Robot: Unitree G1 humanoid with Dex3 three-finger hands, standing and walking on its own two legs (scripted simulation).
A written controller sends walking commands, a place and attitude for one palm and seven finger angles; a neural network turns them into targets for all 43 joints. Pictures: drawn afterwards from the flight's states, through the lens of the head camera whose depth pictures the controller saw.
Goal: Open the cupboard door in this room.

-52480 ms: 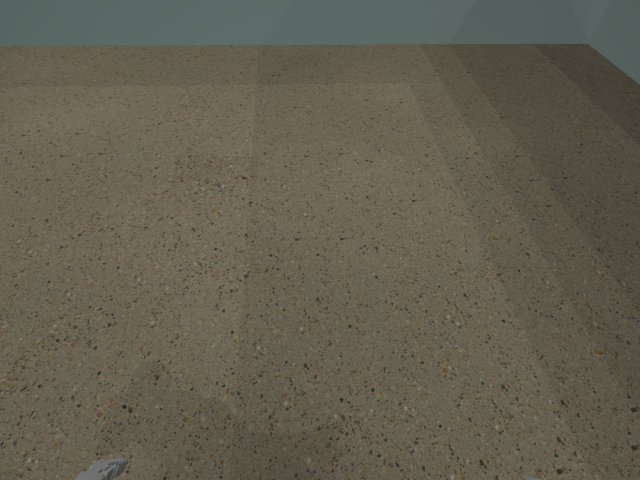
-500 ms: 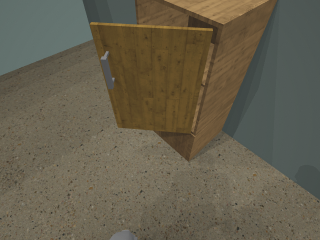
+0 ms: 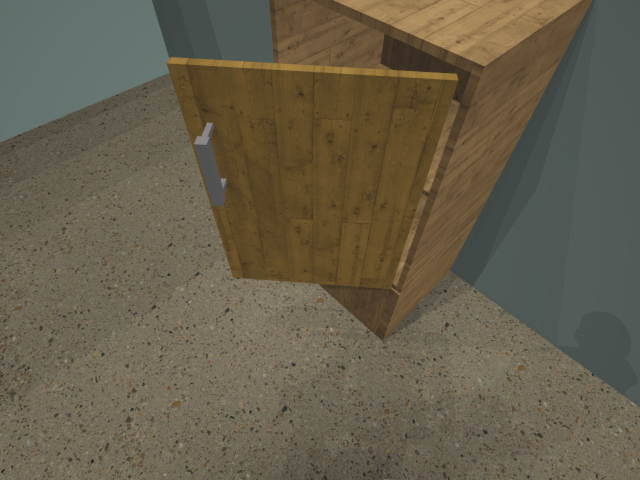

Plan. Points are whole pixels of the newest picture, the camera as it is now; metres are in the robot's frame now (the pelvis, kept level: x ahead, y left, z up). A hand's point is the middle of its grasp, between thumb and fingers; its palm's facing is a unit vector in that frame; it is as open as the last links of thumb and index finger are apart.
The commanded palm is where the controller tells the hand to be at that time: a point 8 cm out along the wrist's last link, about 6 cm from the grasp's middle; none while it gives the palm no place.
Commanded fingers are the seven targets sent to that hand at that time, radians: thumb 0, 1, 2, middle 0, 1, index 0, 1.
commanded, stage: come to a stop and stand still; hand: left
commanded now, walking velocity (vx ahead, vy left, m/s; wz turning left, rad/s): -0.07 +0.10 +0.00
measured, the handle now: (214, 166) +0.59 +0.22 +0.00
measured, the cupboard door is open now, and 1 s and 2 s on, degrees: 41 41 41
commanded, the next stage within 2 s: look again from close up in 0.78 s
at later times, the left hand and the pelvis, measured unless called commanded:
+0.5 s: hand out of the picture +0.02 +0.19 -0.18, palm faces +0.01 -0.97 -0.23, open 7.4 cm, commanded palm none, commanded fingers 0.00 0.90 0.90 -0.20 -0.30 -0.20 -0.30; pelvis -0.01 +0.00 -0.01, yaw +0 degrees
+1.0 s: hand out of the picture +0.01 +0.19 -0.16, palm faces -0.03 -0.97 -0.24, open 7.4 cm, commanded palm none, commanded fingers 0.00 0.90 0.90 -0.20 -0.30 -0.20 -0.30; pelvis -0.01 +0.00 +0.00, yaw -1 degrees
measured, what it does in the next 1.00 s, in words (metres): steps on the spot: right foot, then left foot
